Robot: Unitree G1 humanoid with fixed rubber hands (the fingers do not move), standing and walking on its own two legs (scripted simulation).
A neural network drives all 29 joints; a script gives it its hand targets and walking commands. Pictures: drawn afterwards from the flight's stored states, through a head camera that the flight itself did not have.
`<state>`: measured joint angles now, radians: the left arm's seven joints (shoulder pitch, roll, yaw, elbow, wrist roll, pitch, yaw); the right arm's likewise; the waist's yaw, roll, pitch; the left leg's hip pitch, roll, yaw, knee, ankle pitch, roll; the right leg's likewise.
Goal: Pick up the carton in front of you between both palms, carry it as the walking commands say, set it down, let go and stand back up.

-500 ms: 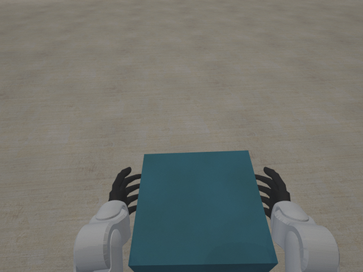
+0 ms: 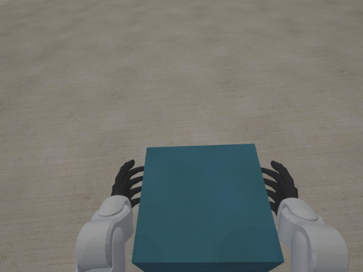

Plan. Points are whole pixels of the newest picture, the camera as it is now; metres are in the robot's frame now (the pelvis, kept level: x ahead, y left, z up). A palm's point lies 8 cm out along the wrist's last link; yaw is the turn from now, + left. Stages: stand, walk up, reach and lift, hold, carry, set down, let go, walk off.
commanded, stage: carry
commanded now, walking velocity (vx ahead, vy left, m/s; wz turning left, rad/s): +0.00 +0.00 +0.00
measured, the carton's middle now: (202, 218) +0.24 +0.00 +0.03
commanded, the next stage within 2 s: hold in 1.78 s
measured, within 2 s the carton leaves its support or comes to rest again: neither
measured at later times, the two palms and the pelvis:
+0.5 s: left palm (126, 155) +0.35 +0.16 +0.11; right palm (261, 153) +0.35 -0.14 +0.11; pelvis +0.12 +0.01 +0.01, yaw +1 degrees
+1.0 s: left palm (120, 162) +0.33 +0.17 +0.11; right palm (261, 160) +0.33 -0.13 +0.11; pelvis +0.10 +0.02 +0.01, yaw +0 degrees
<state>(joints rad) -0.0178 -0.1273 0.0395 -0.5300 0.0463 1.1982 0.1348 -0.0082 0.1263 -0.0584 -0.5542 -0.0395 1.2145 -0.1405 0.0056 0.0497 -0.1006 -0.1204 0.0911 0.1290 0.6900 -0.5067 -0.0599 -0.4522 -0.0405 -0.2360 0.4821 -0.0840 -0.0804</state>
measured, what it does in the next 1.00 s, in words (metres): steps on the spot: left foot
